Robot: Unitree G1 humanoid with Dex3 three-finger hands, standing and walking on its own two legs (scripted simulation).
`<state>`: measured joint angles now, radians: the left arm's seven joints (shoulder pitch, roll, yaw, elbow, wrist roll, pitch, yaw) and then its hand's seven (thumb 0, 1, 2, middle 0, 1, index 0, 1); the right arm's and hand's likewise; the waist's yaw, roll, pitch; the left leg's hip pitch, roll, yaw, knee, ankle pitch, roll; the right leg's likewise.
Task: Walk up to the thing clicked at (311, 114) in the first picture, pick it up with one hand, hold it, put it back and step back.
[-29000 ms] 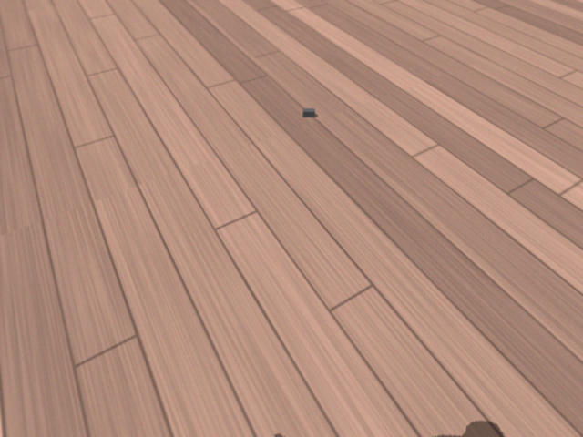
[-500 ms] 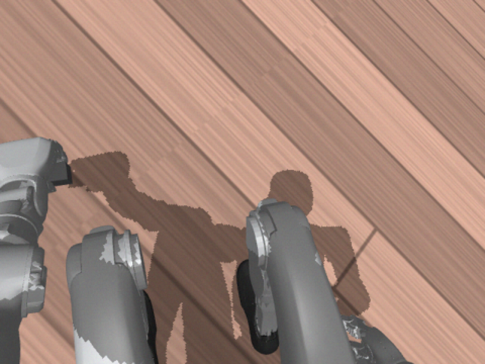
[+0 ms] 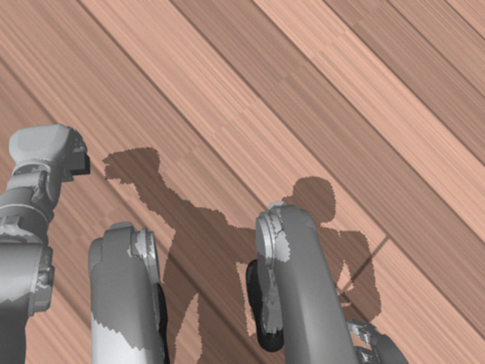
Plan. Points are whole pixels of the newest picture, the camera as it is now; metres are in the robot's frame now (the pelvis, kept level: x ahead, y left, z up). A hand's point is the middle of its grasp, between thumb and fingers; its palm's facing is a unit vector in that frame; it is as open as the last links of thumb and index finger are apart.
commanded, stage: lift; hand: left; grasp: from above
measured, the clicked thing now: (67, 164) +0.46 +0.27 -0.19
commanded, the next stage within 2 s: hold in 1.58 s
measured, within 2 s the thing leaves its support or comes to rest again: neither
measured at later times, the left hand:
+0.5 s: hand (0, 179) +0.39 +0.28 -0.02, palm faces -0.44 -0.07 -0.90, open 6.5 cm
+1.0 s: hand out of the picture +0.34 +0.27 +0.19, palm faces -0.42 -0.11 -0.90, open 6.3 cm
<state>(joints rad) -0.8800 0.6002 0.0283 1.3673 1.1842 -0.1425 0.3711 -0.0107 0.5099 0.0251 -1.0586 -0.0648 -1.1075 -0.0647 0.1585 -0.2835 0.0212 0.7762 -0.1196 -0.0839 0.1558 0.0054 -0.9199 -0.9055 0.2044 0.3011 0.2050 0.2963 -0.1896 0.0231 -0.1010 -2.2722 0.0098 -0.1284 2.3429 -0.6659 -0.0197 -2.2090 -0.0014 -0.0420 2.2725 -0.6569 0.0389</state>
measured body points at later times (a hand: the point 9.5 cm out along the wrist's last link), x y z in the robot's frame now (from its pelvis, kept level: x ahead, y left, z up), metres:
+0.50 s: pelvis +0.00 +0.01 +0.09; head +0.17 +0.05 +0.51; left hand +0.40 +0.29 +0.03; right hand +0.12 -0.26 -0.03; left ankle +0.08 +0.13 -0.31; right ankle +0.10 -0.13 -0.31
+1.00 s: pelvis +0.02 +0.01 +0.27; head +0.12 +0.02 +0.71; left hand +0.36 +0.27 +0.24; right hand +0.16 -0.24 +0.15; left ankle +0.08 +0.13 -0.31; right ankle +0.10 -0.13 -0.31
